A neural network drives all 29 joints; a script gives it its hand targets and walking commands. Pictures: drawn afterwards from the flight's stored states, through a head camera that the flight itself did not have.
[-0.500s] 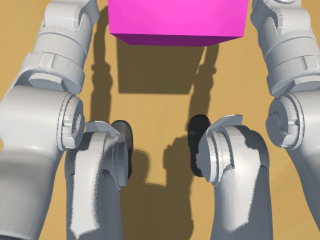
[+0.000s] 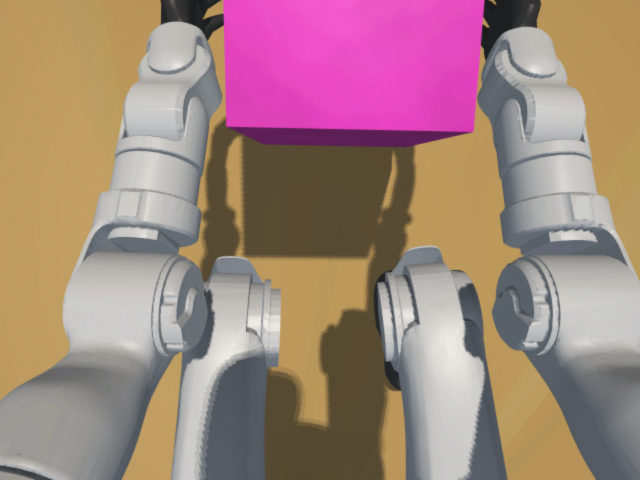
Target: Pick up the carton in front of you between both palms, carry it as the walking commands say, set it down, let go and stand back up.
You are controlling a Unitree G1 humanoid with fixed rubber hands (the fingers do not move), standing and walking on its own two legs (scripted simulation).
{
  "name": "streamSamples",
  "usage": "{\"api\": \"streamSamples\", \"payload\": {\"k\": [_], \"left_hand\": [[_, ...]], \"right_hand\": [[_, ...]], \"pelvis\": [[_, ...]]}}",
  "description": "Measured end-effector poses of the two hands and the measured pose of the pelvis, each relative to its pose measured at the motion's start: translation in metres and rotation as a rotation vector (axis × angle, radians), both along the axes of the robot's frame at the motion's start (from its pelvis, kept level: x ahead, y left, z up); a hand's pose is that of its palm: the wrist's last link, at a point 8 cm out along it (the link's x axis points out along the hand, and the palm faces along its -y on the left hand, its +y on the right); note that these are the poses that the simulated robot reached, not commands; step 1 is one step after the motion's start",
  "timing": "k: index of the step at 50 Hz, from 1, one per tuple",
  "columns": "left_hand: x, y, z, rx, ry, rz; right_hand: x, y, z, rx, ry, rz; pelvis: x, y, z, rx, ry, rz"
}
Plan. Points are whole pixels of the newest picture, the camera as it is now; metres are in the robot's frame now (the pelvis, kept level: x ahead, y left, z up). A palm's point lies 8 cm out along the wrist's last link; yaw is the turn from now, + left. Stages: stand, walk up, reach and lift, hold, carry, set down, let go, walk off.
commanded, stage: reach and lift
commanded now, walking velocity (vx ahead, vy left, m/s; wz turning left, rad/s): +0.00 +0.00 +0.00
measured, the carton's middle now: (343, 47) +0.55 -0.04 -0.19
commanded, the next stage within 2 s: none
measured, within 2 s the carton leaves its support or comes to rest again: neither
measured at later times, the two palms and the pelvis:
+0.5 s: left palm out of the picture +0.50 +0.12 +0.06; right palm out of the picture +0.48 -0.18 +0.06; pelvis -0.01 +0.00 +0.12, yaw -1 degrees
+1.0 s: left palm out of the picture +0.45 +0.13 +0.22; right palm out of the picture +0.43 -0.17 +0.22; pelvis +0.04 +0.00 +0.26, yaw -1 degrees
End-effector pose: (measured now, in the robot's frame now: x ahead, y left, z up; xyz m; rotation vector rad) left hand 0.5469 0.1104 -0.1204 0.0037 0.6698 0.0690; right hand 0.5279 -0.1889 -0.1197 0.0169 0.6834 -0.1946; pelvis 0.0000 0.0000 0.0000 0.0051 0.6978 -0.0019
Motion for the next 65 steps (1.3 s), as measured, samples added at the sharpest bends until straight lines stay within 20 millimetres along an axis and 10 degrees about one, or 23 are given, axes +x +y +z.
{"api": "streamSamples", "payload": {"k": [9, 21, 65], "left_hand": [[-0.029, 0.002, 0.098, -0.002, 0.018, 0.016], [-0.045, 0.005, 0.163, 0.004, 0.012, 0.014], [-0.130, 0.024, 0.433, -0.008, 0.011, 0.049]], "right_hand": [[-0.029, 0.003, 0.094, 0.015, 0.017, -0.002], [-0.045, 0.006, 0.160, 0.012, 0.012, 0.002], [-0.123, 0.024, 0.429, 0.030, 0.010, 0.006]], "pelvis": [[-0.011, 0.001, 0.050, 0.003, 0.049, -0.009], [-0.018, 0.003, 0.102, 0.006, 0.065, -0.014], [0.070, 0.003, 0.337, -0.009, -0.351, -0.023]]}}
